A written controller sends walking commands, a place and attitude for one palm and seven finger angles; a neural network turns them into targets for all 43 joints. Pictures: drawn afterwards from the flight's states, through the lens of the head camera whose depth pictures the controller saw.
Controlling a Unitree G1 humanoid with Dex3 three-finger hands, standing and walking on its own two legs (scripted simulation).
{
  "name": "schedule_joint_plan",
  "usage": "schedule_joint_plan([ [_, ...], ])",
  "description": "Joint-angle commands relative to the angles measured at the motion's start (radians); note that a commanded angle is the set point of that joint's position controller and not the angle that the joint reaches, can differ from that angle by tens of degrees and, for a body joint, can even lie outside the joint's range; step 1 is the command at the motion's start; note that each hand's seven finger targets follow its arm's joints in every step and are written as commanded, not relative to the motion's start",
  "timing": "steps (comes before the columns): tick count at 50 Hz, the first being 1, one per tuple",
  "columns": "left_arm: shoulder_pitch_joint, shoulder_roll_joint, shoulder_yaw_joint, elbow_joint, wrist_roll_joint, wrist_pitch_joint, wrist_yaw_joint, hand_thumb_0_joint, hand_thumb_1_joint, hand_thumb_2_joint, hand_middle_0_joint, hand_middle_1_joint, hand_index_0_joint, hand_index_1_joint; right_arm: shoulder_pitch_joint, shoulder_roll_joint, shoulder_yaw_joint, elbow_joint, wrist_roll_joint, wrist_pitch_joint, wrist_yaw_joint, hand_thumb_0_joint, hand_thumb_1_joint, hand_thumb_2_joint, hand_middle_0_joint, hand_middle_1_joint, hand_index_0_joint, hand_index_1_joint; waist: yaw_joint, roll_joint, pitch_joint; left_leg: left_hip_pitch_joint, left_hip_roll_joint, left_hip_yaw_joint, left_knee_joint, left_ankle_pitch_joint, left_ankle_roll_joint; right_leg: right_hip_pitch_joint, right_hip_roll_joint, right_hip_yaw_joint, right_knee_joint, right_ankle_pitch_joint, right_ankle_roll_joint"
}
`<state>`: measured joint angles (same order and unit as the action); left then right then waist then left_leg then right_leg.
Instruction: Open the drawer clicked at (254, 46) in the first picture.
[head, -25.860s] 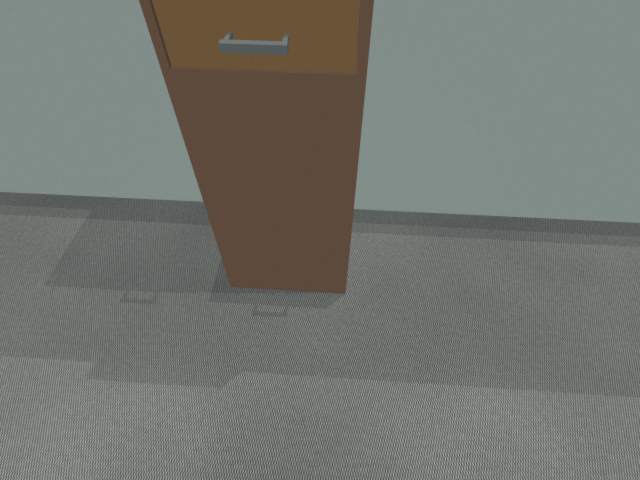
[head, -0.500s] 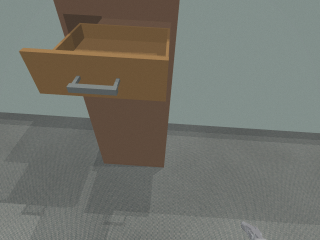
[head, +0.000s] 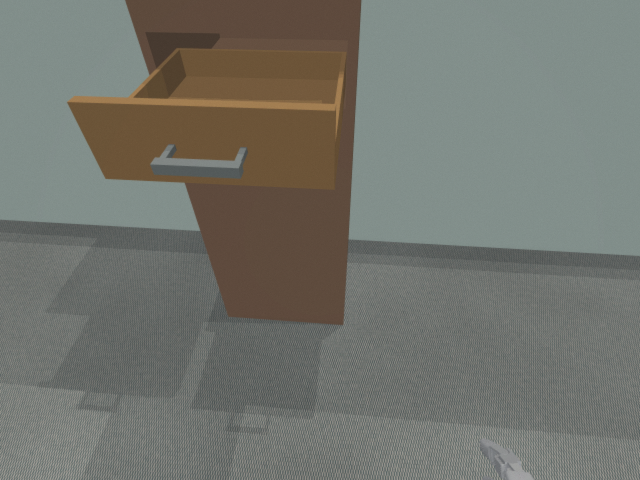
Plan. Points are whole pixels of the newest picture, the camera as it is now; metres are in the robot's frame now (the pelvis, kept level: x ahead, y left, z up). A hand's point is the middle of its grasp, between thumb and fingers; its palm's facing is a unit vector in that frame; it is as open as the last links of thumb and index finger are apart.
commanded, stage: stop stepping back and stand still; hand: left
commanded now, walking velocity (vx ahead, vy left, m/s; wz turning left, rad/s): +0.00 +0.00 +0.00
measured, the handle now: (201, 160) +0.51 +0.21 +0.16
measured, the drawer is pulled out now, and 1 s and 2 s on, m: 0.29 0.29 0.29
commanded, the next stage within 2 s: let the arm hang, fingers relaxed in 0.76 s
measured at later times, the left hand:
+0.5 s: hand out of the picture +0.17 +0.28 +0.35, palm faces +0.68 -0.66 -0.31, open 7.4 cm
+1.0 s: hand (74, 332) +0.24 +0.29 +0.11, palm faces +0.29 -0.79 -0.53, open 7.4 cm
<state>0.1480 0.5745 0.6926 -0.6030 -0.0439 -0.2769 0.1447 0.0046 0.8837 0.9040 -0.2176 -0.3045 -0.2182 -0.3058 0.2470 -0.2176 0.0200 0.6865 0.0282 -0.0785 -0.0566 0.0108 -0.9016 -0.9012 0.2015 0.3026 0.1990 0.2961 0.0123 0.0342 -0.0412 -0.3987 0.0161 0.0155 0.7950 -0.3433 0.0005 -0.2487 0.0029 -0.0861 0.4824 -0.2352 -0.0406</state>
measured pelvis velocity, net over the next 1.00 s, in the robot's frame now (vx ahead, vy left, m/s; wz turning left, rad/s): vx -0.04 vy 0.03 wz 0.00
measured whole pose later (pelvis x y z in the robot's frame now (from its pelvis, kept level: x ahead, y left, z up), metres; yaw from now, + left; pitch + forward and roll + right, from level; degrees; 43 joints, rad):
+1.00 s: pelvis -0.04 +0.03 -0.01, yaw +0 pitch +0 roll +2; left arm 0.13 0.43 0.26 0.12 0.00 -0.04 0.04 0.00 0.91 0.91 -0.19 -0.30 -0.19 -0.30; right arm 0.11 -0.32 -0.01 0.83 0.01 -0.11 -0.01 0.01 -0.90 -0.90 0.20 0.30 0.20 0.30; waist -0.02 0.10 -0.08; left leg -0.34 -0.04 0.06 0.58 -0.24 0.03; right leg -0.39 -0.05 0.02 0.69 -0.33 -0.01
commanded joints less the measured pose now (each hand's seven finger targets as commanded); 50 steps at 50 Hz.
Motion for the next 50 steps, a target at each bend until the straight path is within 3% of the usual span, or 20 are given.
schedule_joint_plan([
  [1,-0.091,0.155,0.011,-0.072,-0.007,0.015,0.014,0.0,0.9,0.9,-0.2,-0.3,-0.2,-0.3,-0.121,-0.105,-0.045,-0.166,-0.004,-0.064,-0.015,0.0,-0.9,-0.9,0.2,0.3,0.2,0.3,-0.023,-0.118,-0.013,0.115,0.013,0.019,-0.268,0.047,0.017,-0.008,-0.203,0.193,-0.206,0.022,-0.044],
  [4,-0.048,0.146,0.001,-0.244,-0.011,-0.001,0.018,0.0,0.9,0.9,-0.2,-0.3,-0.2,-0.3,-0.132,-0.13,-0.063,-0.197,-0.005,-0.074,-0.014,0.0,-0.9,-0.9,0.2,0.3,0.2,0.3,-0.014,-0.009,-0.073,0.194,0.095,-0.08,-0.385,0.297,0.046,0.056,-0.089,0.12,-0.085,0.147,0.023],
  [6,-0.023,0.177,0.03,-0.35,-0.009,-0.015,0.017,0.0,0.9,0.9,-0.2,-0.3,-0.2,-0.3,-0.133,-0.138,-0.074,-0.218,0.005,-0.078,-0.005,0.0,-0.9,-0.9,0.2,0.3,0.2,0.3,-0.008,0.006,-0.127,0.188,0.123,-0.085,-0.35,0.425,0.043,0.111,-0.058,0.109,-0.05,0.241,0.04],
  [7,0.001,0.238,0.089,-0.393,-0.003,-0.025,0.022,0.0,0.9,0.9,-0.2,-0.3,-0.2,-0.3,-0.13,-0.129,-0.068,-0.207,-0.004,-0.079,-0.006,0.0,-0.9,-0.9,0.2,0.3,0.2,0.3,-0.009,0.111,-0.143,0.192,0.109,-0.08,-0.366,0.423,0.04,0.097,-0.052,0.096,-0.013,0.242,0.039],
  [8,0.013,0.194,0.064,-0.436,-0.006,-0.037,0.024,0.0,0.9,0.9,-0.2,-0.3,-0.2,-0.3,-0.129,-0.106,-0.057,-0.223,-0.006,-0.081,-0.003,0.0,-0.9,-0.9,0.2,0.3,0.2,0.3,-0.011,0.139,-0.146,0.154,0.113,-0.092,-0.393,0.424,0.038,0.131,-0.036,0.057,0.008,0.229,0.044],
  [10,0.02,0.205,0.094,-0.465,-0.01,-0.05,0.03,0.0,0.9,0.9,-0.2,-0.3,-0.2,-0.3,-0.131,-0.108,-0.06,-0.225,-0.01,-0.09,0.003,0.0,-0.9,-0.9,0.2,0.3,0.2,0.3,-0.008,0.163,-0.149,0.104,0.113,-0.084,-0.407,0.394,0.027,0.16,-0.019,0.051,0.019,0.205,0.042],
  [12,0.023,0.245,0.143,-0.452,-0.014,-0.061,0.035,0.0,0.9,0.9,-0.2,-0.3,-0.2,-0.3,-0.123,-0.109,-0.064,-0.219,-0.012,-0.093,0.001,0.0,-0.9,-0.9,0.2,0.3,0.2,0.3,-0.006,0.164,-0.155,0.097,0.106,-0.072,-0.408,0.361,0.017,0.167,-0.022,0.055,0.007,0.207,0.037],
  [15,-0.012,0.228,0.148,-0.296,-0.023,-0.057,0.035,0.0,0.9,0.9,-0.2,-0.3,-0.2,-0.3,-0.106,-0.105,-0.061,-0.199,-0.007,-0.087,-0.001,0.0,-0.9,-0.9,0.2,0.3,0.2,0.3,-0.02,0.121,-0.133,0.063,0.109,-0.057,-0.399,0.311,0.012,0.178,-0.034,0.076,-0.023,0.225,0.031],
  [21,-0.116,0.193,0.076,-0.009,-0.027,-0.01,0.006,0.0,0.9,0.9,-0.2,-0.3,-0.2,-0.3,-0.103,-0.121,-0.053,-0.181,0.012,-0.067,0.004,0.0,-0.9,-0.9,0.2,0.3,0.2,0.3,-0.032,0.024,-0.049,0.044,0.101,-0.045,-0.41,0.166,0.014,0.113,-0.051,0.081,-0.102,0.143,0.039],
  [26,-0.062,0.108,-0.031,-0.111,-0.021,0.006,-0.01,0.0,0.9,0.9,-0.2,-0.3,-0.2,-0.3,-0.132,-0.118,-0.045,-0.206,0.013,-0.062,0.011,0.0,-0.9,-0.9,0.2,0.3,0.2,0.3,-0.025,-0.018,-0.02,0.041,0.077,-0.049,-0.44,0.003,0.021,0.063,-0.055,0.089,-0.166,-0.016,0.044],
  [28,-0.034,0.104,-0.037,-0.24,-0.02,-0.001,-0.006,0.0,0.9,0.9,-0.2,-0.3,-0.2,-0.3,-0.151,-0.111,-0.042,-0.223,0.007,-0.062,0.008,0.0,-0.9,-0.9,0.2,0.3,0.2,0.3,-0.023,0.014,-0.034,0.026,0.069,-0.06,-0.466,-0.017,0.024,0.085,-0.05,0.084,-0.157,-0.036,0.046],
  [31,0.031,0.148,0.022,-0.421,-0.012,-0.021,0.008,0.0,0.9,0.9,-0.2,-0.3,-0.2,-0.3,-0.155,-0.103,-0.045,-0.244,-0.004,-0.067,0.004,0.0,-0.9,-0.9,0.2,0.3,0.2,0.3,-0.013,0.044,-0.084,0.011,0.063,-0.063,-0.478,-0.026,0.027,0.134,-0.035,0.086,-0.119,-0.021,0.047],
  [32,0.027,0.209,0.077,-0.482,-0.01,-0.033,0.019,0.0,0.9,0.9,-0.2,-0.3,-0.2,-0.3,-0.153,-0.104,-0.048,-0.244,-0.008,-0.07,0.0,0.0,-0.9,-0.9,0.2,0.3,0.2,0.3,-0.007,0.059,-0.092,0.018,0.061,-0.068,-0.48,-0.031,0.023,0.128,-0.033,0.086,-0.116,-0.031,0.046],
  [37,0.033,0.212,0.127,-0.408,-0.015,-0.066,0.036,0.0,0.9,0.9,-0.2,-0.3,-0.2,-0.3,-0.118,-0.093,-0.053,-0.215,-0.015,-0.096,-0.014,0.0,-0.9,-0.9,0.2,0.3,0.2,0.3,-0.009,0.155,-0.095,0.013,0.089,-0.067,-0.489,0.001,0.014,0.13,-0.024,0.072,-0.066,0.019,0.038],
  [42,-0.089,0.174,0.083,-0.045,-0.019,-0.033,0.028,0.0,0.9,0.9,-0.2,-0.3,-0.2,-0.3,-0.085,-0.119,-0.065,-0.168,0.007,-0.089,-0.011,0.0,-0.9,-0.9,0.2,0.3,0.2,0.3,-0.031,0.022,-0.049,0.044,0.085,-0.035,-0.432,0.097,0.007,0.105,-0.045,0.086,-0.125,0.08,0.038],
  [43,0.257,-0.186,-0.562,0.678,-0.005,0.116,-0.113,0.0,0.9,0.9,-0.2,-0.3,-0.2,-0.3,-0.162,-0.341,-0.104,0.017,0.053,-0.19,0.028,0.0,-0.9,-0.9,0.2,0.3,0.2,0.3,-0.084,0.053,0.004,0.054,0.103,-0.086,-0.225,0.373,0.021,-0.077,-0.128,0.037,0.106,0.231,0.029],
  [44,0.257,-0.197,-0.544,0.701,0.03,0.216,-0.136,0.0,0.9,0.9,-0.2,-0.3,-0.2,-0.3,-0.126,-0.284,-0.108,0.057,0.023,-0.13,0.047,0.0,-0.9,-0.9,0.2,0.3,0.2,0.3,-0.05,0.102,-0.073,0.125,0.115,-0.059,-0.263,0.62,0.015,-0.09,-0.097,0.08,0.095,0.244,0.032],
  [45,0.228,-0.217,-0.549,0.693,0.025,0.249,-0.143,0.0,0.9,0.9,-0.2,-0.3,-0.2,-0.3,-0.126,-0.276,-0.104,0.05,0.02,-0.112,0.047,0.0,-0.9,-0.9,0.2,0.3,0.2,0.3,-0.044,0.104,-0.067,0.125,0.144,-0.085,-0.298,0.721,0.033,-0.092,-0.059,0.051,0.144,0.162,0.032],
  [48,0.115,-0.193,-0.563,0.776,0.072,0.275,-0.147,0.0,0.9,0.9,-0.2,-0.3,-0.2,-0.3,-0.102,-0.268,-0.097,0.099,-0.028,-0.034,0.045,0.0,-0.9,-0.9,0.2,0.3,0.2,0.3,-0.038,-0.066,-0.04,0.036,0.227,-0.238,-0.399,0.614,0.149,-0.111,-0.015,0.109,0.33,-0.177,0.031],
  [50,0.11,-0.177,-0.568,0.909,0.079,0.281,-0.152,0.0,0.9,0.9,-0.2,-0.3,-0.2,-0.3,-0.159,-0.252,-0.08,0.1,-0.048,-0.001,0.044,0.0,-0.9,-0.9,0.2,0.3,0.2,0.3,0.005,-0.199,0.007,-0.086,0.21,-0.212,-0.38,0.382,0.144,-0.007,-0.042,0.138,0.213,-0.153,0.024],
])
